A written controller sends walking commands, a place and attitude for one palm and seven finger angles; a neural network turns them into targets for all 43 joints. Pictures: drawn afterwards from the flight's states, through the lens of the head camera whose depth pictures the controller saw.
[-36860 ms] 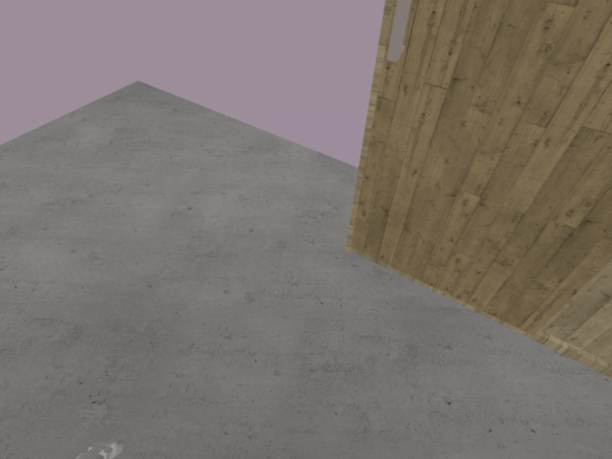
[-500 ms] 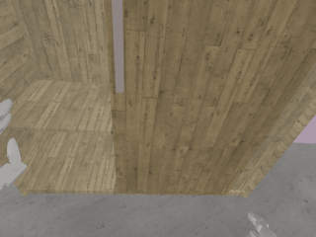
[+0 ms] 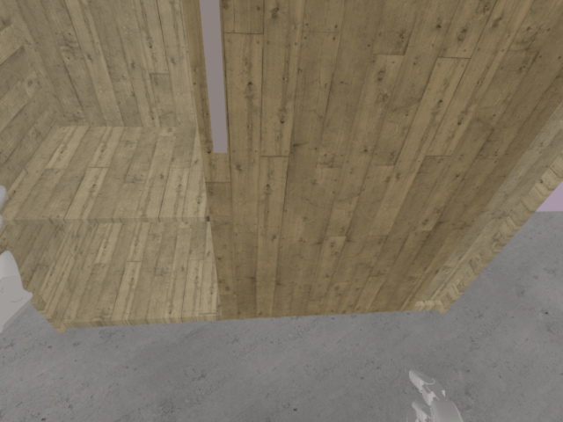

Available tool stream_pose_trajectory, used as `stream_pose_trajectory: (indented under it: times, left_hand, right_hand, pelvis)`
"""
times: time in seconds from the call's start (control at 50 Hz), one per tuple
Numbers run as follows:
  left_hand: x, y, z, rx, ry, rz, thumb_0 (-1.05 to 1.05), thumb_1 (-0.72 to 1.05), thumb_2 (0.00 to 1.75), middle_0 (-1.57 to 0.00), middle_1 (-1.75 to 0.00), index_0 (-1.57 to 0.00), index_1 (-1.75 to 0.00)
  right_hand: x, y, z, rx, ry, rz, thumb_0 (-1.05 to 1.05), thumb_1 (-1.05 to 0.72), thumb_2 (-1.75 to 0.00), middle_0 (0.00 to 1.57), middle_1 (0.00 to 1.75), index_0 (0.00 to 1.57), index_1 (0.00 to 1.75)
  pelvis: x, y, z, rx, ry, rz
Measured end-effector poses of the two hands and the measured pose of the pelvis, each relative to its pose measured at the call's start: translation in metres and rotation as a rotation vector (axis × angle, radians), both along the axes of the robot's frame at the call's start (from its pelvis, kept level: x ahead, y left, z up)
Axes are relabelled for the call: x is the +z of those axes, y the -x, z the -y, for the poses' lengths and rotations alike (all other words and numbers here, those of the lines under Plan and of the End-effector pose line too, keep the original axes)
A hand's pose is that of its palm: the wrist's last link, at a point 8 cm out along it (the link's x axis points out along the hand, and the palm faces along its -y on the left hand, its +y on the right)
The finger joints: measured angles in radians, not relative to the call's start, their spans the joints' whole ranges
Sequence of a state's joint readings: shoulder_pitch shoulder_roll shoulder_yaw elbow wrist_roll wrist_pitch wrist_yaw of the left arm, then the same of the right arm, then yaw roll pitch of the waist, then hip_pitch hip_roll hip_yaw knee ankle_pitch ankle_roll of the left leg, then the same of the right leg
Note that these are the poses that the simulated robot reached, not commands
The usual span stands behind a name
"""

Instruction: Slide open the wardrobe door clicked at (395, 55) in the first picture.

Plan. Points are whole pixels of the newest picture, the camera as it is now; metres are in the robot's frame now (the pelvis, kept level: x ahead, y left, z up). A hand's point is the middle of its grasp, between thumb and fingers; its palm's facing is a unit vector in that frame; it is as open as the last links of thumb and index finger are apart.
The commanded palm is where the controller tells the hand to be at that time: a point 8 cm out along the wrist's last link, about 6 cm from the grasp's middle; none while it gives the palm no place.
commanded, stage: stop stepping back and stand still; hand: left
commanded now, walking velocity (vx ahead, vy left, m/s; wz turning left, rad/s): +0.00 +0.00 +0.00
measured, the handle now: (215, 63) +0.58 +0.16 +0.24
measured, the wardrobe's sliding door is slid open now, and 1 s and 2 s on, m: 0.56 0.56 0.56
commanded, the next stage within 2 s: let the arm hang, fingers relaxed in 0.04 s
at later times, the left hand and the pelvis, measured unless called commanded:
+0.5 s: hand out of the picture +0.04 +0.18 -0.18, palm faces -0.03 -0.99 -0.12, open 7.2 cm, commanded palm none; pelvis -0.01 +0.01 -0.01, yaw +2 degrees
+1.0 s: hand out of the picture +0.03 +0.18 -0.16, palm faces +0.01 -0.95 -0.30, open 7.4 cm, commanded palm none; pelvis -0.02 -0.04 +0.00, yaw +3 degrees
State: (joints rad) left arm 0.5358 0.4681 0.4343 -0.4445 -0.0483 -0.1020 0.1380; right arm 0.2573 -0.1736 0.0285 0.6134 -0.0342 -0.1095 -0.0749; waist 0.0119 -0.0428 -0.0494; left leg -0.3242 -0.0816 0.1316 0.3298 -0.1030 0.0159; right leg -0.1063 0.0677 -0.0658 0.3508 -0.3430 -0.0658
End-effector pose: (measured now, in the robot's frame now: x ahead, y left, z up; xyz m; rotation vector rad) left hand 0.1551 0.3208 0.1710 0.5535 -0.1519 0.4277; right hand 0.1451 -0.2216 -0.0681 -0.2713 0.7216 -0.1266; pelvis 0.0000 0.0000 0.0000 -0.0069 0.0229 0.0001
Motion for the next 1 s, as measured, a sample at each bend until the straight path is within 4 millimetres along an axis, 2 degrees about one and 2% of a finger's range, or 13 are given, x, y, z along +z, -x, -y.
stream_pose_trajectory:
  times: [0.1, 0.16, 0.22, 0.26, 0.3, 0.36, 0.42, 0.46, 0.54, 0.6, 0.68, 0.78, 1.0]
  left_hand:
    - [-0.009, -0.002, 0.008, -0.032, 0.072, 0.079, 0.02, 0.89, 0.90, -0.21, -0.30, -0.21, -0.30]
    - [-0.025, -0.017, 0.005, -0.053, 0.102, 0.113, 0.02, 0.89, 0.90, -0.21, -0.30, -0.21, -0.30]
    - [-0.097, -0.050, -0.003, -0.066, 0.201, -0.181, 0.01, 0.90, 0.90, -0.20, -0.30, -0.20, -0.30]
    - [-0.156, -0.056, 0.002, -0.052, 0.277, -0.464, 0.01, 0.90, 0.90, -0.20, -0.30, -0.19, -0.30]
    - [-0.209, -0.044, 0.016, -0.055, 0.344, -0.712, 0.01, 0.91, 0.90, -0.20, -0.30, -0.19, -0.29]
    - [-0.270, -0.004, 0.044, -0.068, 0.450, -0.989, 0.01, 0.91, 0.90, -0.20, -0.30, -0.19, -0.29]
    - [-0.310, 0.051, 0.072, -0.060, 0.557, -1.204, 0.02, 0.91, 0.90, -0.20, -0.30, -0.19, -0.29]
    - [-0.325, 0.090, 0.087, -0.036, 0.617, -1.325, 0.02, 0.91, 0.90, -0.20, -0.30, -0.20, -0.29]
    - [-0.329, 0.152, 0.081, 0.116, 0.648, -1.446, 0.00, 0.96, 0.90, -0.21, -0.30, -0.20, -0.30]
    - [-0.324, 0.190, 0.073, 0.216, 0.616, -1.521, 0.00, 0.96, 0.90, -0.21, -0.30, -0.20, -0.30]
    - [-0.304, 0.216, 0.063, 0.305, 0.560, -1.572, 0.01, 0.94, 0.90, -0.20, -0.30, -0.20, -0.29]
    - [-0.291, 0.209, 0.056, 0.348, 0.501, -1.513, 0.01, 0.92, 0.90, -0.20, -0.30, -0.20, -0.29]
    - [-0.296, 0.135, 0.092, 0.203, 0.512, -1.337, 0.01, 0.91, 0.90, -0.20, -0.30, -0.20, -0.29]
  right_hand:
    - [-0.008, -0.007, 0.009, -0.002, 0.030, -0.022, 0.02, -0.90, -0.90, 0.20, 0.30, 0.20, 0.30]
    - [-0.006, -0.012, 0.011, -0.006, 0.050, -0.009, 0.02, -0.90, -0.90, 0.20, 0.30, 0.20, 0.30]
    - [-0.019, -0.015, 0.018, -0.002, 0.057, -0.058, 0.01, -0.90, -0.90, 0.20, 0.30, 0.20, 0.30]
    - [-0.023, -0.009, 0.021, -0.025, 0.062, -0.078, 0.01, -0.90, -0.90, 0.20, 0.30, 0.20, 0.30]
    - [-0.024, 0.005, 0.023, -0.040, 0.072, -0.110, 0.01, -0.90, -0.90, 0.20, 0.30, 0.20, 0.30]
    - [-0.028, 0.036, 0.024, -0.060, 0.081, -0.212, 0.01, -0.90, -0.90, 0.20, 0.30, 0.20, 0.30]
    - [-0.034, 0.072, 0.026, -0.082, 0.082, -0.351, 0.01, -0.90, -0.90, 0.20, 0.30, 0.20, 0.30]
    - [-0.038, 0.093, 0.027, -0.099, 0.077, -0.442, 0.01, -0.90, -0.90, 0.20, 0.30, 0.20, 0.30]
    - [-0.049, 0.127, 0.030, -0.122, 0.044, -0.583, 0.01, -0.90, -0.90, 0.20, 0.30, 0.20, 0.30]
    - [-0.063, 0.139, 0.036, -0.138, 0.007, -0.634, 0.01, -0.90, -0.90, 0.20, 0.30, 0.20, 0.30]
    - [-0.074, 0.140, 0.043, -0.141, -0.032, -0.636, 0.01, -0.90, -0.90, 0.20, 0.30, 0.20, 0.30]
    - [-0.082, 0.127, 0.054, -0.131, -0.054, -0.595, 0.01, -0.90, -0.90, 0.20, 0.30, 0.20, 0.30]
    - [-0.073, 0.105, 0.080, -0.119, -0.033, -0.530, 0.01, -0.90, -0.90, 0.20, 0.30, 0.20, 0.30]
  pelvis:
    - [-0.009, -0.007, -0.007, -0.008, 0.036, 0.017]
    - [-0.014, -0.019, -0.011, 0.003, 0.034, 0.009]
    - [-0.020, -0.016, -0.023, 0.015, 0.031, 0.004]
    - [-0.019, -0.010, -0.028, 0.016, 0.018, 0.010]
    - [-0.017, -0.003, -0.029, 0.022, 0.011, 0.015]
    - [-0.013, 0.005, -0.027, 0.019, 0.006, 0.017]
    - [-0.009, 0.009, -0.021, 0.021, 0.008, 0.007]
    - [-0.007, 0.010, -0.017, 0.025, 0.015, -0.001]
    - [-0.005, 0.009, -0.005, 0.035, 0.015, -0.021]
    - [-0.008, 0.011, 0.004, 0.028, -0.010, -0.027]
    - [-0.005, 0.014, 0.010, 0.041, -0.004, -0.003]
    - [-0.003, 0.016, 0.020, 0.041, -0.007, 0.032]
    - [-0.001, 0.015, 0.038, 0.045, -0.009, 0.051]
